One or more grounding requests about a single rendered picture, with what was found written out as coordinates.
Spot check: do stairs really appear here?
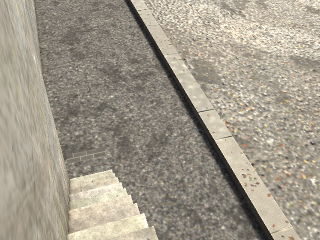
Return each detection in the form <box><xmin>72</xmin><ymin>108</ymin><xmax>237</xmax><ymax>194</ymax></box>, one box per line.
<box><xmin>66</xmin><ymin>169</ymin><xmax>159</xmax><ymax>240</ymax></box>

